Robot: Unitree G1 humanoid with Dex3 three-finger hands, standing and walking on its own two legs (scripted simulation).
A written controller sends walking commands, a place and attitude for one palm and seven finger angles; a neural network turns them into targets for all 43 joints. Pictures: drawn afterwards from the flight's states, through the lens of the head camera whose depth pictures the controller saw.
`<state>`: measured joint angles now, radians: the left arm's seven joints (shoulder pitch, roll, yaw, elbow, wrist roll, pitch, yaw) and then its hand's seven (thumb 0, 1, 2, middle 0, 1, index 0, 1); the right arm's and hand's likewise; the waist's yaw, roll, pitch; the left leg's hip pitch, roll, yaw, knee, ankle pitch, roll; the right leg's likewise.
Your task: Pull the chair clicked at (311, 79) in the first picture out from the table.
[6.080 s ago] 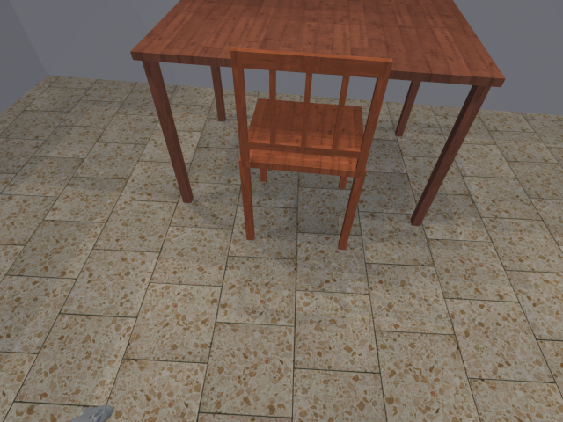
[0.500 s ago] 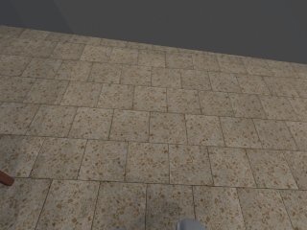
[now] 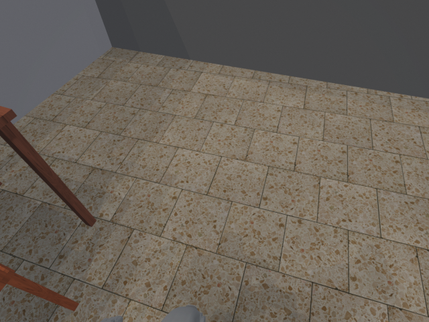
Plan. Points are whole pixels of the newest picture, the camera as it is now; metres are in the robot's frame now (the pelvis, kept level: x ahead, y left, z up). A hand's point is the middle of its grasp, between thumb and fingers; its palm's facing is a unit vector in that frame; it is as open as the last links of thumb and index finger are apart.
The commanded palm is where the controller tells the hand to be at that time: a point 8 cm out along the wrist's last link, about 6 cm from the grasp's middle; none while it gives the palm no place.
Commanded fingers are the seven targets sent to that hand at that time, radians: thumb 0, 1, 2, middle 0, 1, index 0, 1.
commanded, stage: turn to face it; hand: left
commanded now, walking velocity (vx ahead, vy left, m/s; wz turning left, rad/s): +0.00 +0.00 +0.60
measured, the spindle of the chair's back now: out of the picture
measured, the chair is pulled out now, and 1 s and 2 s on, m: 0.00 0.00 0.00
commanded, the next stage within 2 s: take the last steps up to it in 2.00 s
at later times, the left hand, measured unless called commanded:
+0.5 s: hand out of the picture -0.03 +0.29 -0.18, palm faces +0.34 -0.91 -0.25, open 7.4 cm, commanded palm none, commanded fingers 0.00 0.90 0.90 -0.20 -0.30 -0.20 -0.30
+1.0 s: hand out of the picture +0.00 +0.25 -0.13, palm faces +0.54 -0.78 -0.30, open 7.4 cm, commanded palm none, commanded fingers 0.00 0.90 0.90 -0.20 -0.30 -0.20 -0.30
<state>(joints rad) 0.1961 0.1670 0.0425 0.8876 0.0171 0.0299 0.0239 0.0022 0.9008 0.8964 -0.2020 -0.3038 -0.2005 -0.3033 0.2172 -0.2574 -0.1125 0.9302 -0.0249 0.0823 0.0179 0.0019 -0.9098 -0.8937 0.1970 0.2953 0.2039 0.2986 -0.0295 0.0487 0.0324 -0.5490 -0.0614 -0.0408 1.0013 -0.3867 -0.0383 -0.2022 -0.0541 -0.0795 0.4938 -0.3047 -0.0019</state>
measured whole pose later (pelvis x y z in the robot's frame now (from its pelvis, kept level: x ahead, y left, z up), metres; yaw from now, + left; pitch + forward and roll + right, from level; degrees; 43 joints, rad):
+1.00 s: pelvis +0.01 +0.01 +0.00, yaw +36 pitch +0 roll +1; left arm 0.15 0.18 0.03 0.84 0.01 0.02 0.02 0.00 0.90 0.90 -0.20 -0.30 -0.20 -0.30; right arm 0.27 -0.26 -0.10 0.94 -0.02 0.08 0.01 0.00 -0.91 -0.89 0.20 0.30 0.20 0.30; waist -0.06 0.06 0.06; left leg -0.49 -0.07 -0.07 1.05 -0.44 -0.04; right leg -0.21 -0.05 -0.07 0.52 -0.30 -0.01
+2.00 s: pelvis -0.01 +0.04 -0.01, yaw +66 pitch +0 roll +1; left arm 0.15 0.19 0.03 0.89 0.01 0.01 0.03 0.00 0.90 0.90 -0.20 -0.30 -0.20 -0.30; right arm 0.29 -0.22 -0.06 0.98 -0.01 0.06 -0.01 0.00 -0.91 -0.89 0.20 0.30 0.21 0.30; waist -0.04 0.06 0.05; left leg -0.34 -0.11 -0.13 0.67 -0.38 0.01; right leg -0.24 0.00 -0.03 0.54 -0.30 -0.02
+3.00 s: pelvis +0.08 +0.21 -0.01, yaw +70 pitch -2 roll +0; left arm 0.18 0.15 0.05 1.03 0.01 -0.05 0.01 0.00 0.91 0.90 -0.20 -0.30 -0.20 -0.30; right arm 0.32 -0.17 -0.05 1.11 -0.02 -0.01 -0.02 0.00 -0.91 -0.89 0.20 0.30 0.20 0.30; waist -0.03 0.04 0.08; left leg -0.39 0.07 0.02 1.21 -0.40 0.03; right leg -0.32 0.01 -0.14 0.53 -0.19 -0.08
